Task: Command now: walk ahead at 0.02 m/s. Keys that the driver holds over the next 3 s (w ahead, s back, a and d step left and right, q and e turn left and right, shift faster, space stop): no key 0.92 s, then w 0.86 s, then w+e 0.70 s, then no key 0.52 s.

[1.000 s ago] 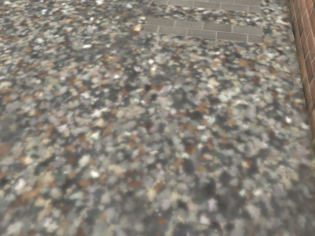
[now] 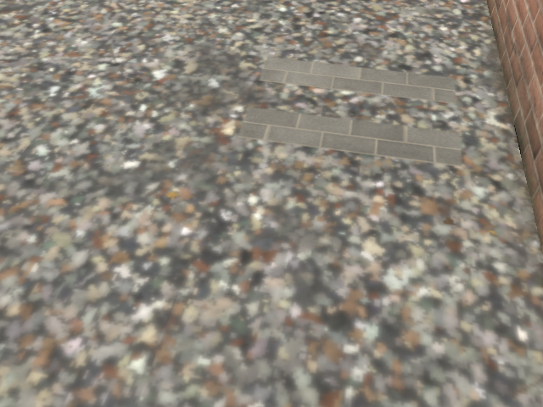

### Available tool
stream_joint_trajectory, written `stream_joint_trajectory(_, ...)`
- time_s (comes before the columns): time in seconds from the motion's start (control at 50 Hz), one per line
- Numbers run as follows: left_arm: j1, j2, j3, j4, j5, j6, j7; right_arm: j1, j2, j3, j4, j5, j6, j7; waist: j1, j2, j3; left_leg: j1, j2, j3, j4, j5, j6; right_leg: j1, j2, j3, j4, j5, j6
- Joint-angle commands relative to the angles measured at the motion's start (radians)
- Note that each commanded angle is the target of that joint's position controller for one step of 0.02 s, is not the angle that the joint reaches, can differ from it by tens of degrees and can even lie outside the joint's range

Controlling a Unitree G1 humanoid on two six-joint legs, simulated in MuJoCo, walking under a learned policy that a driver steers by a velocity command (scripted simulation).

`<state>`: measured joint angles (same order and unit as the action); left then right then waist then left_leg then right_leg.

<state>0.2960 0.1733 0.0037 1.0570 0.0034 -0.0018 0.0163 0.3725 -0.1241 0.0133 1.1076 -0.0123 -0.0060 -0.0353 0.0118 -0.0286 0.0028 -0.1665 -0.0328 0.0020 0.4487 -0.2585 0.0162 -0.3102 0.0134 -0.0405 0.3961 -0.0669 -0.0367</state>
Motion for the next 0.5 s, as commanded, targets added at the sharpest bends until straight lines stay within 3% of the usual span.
stream_joint_trajectory(0.02,0.086,0.046,0.003,0.010,0.006,-0.009,-0.002,0.011,-0.090,-0.018,-0.035,0.003,-0.016,-0.002,0.025,0.082,0.106,-0.245,0.134,-0.160,-0.224,-0.208,0.040,0.143,-0.079,0.111,-0.027,-0.135,0.011)
stream_joint_trajectory(0.06,0.076,0.063,0.005,0.013,0.011,-0.007,-0.001,0.066,-0.069,-0.015,-0.023,-0.001,-0.007,-0.001,0.002,0.037,0.114,-0.196,0.119,-0.136,-0.191,-0.174,0.045,0.088,-0.091,0.129,-0.052,-0.181,0.000)
stream_joint_trajectory(0.14,0.072,0.053,0.000,0.017,0.006,-0.007,0.005,0.108,-0.068,-0.017,-0.019,-0.002,-0.002,-0.001,-0.015,0.015,0.104,-0.144,0.103,-0.114,-0.152,-0.111,0.050,0.053,-0.104,0.151,-0.076,-0.199,-0.004)
stream_joint_trajectory(0.5,0.093,0.032,-0.002,0.054,0.002,-0.004,0.014,0.140,-0.040,-0.012,-0.006,-0.002,-0.012,-0.006,-0.005,0.033,0.098,-0.107,0.105,-0.101,-0.140,0.000,0.047,0.100,-0.104,0.137,-0.035,-0.093,-0.009)
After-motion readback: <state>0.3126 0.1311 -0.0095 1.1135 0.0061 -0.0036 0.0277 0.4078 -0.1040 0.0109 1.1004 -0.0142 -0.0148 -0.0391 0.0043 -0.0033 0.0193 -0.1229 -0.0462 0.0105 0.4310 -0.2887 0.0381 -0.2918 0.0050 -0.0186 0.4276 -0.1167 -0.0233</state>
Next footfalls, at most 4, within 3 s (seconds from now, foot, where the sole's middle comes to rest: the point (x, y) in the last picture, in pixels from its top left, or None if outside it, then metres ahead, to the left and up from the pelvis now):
1.24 right None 0.21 -0.11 -0.78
1.74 left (260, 403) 0.56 0.05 -0.78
2.32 right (323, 310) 0.83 -0.12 -0.78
2.80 left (313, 228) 1.13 -0.10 -0.78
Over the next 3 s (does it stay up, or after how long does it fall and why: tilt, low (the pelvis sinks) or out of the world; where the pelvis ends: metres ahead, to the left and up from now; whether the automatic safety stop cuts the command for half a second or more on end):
stays up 0.99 -0.10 0.00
